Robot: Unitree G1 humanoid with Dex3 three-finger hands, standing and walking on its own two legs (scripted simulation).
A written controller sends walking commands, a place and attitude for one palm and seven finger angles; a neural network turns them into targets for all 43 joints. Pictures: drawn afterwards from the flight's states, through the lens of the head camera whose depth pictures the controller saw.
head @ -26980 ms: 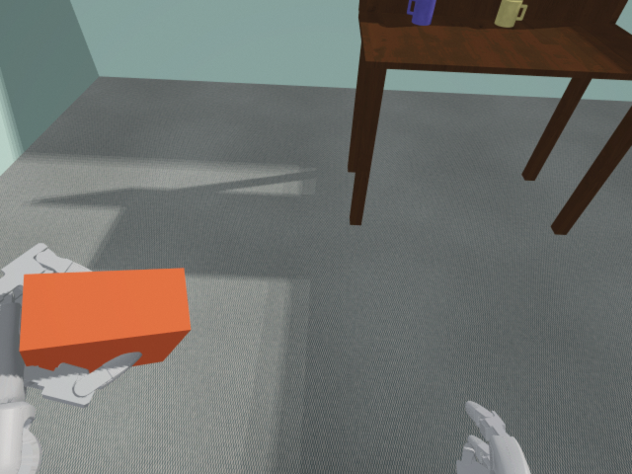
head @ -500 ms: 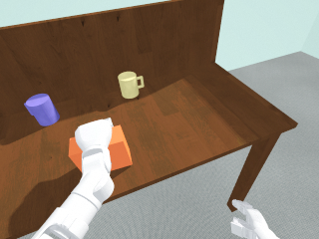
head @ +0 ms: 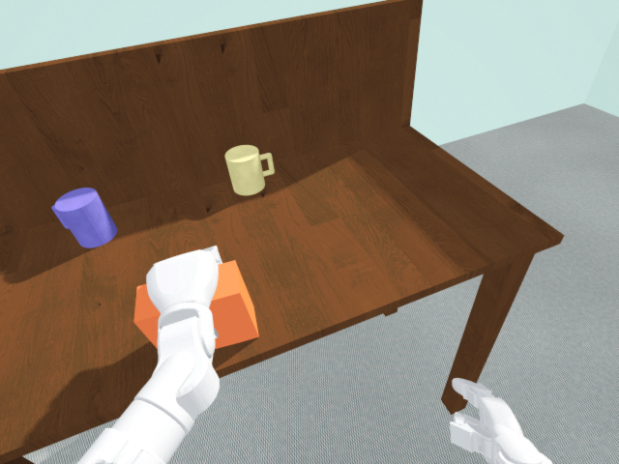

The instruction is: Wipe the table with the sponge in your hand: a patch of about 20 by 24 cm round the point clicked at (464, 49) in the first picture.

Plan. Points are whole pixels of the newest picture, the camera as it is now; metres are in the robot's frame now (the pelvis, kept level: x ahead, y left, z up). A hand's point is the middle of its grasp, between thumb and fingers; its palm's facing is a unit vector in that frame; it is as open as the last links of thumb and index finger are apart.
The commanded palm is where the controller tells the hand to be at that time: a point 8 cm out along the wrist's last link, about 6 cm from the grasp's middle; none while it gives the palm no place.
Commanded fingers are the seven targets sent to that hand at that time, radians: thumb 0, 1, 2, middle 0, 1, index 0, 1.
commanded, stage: slide back across to the middle lane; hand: left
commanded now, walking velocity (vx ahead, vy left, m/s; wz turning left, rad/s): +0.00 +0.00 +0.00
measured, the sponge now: (205, 319) +0.31 +0.20 +0.03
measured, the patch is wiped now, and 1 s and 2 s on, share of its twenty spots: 1.00 1.00 1.00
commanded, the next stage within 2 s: wipe forward along the middle lane in 0.66 s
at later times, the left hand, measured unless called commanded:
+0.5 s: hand (179, 309) +0.29 +0.22 +0.08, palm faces +0.09 -0.18 -0.98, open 9.7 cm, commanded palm +0.24 +0.23 +0.13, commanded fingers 0.00 0.10 1.30 -1.20 -1.60 -1.20 -1.60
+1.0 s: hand (151, 318) +0.28 +0.25 +0.07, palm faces +0.01 -0.10 -1.00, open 9.7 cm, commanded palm +0.26 +0.27 +0.12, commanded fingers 0.00 0.10 1.30 -1.20 -1.60 -1.20 -1.60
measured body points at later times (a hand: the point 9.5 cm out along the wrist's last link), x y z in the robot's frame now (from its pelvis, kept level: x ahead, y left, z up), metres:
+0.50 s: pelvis +0.01 -0.01 +0.00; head -0.02 -0.05 +0.45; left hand +0.28 +0.22 +0.14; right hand +0.24 -0.22 -0.08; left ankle -0.03 +0.12 -0.74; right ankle +0.01 -0.08 -0.74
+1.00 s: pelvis -0.01 -0.01 +0.00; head -0.03 -0.05 +0.45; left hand +0.27 +0.25 +0.13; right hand +0.22 -0.22 -0.09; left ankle -0.03 +0.12 -0.74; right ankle +0.01 -0.08 -0.74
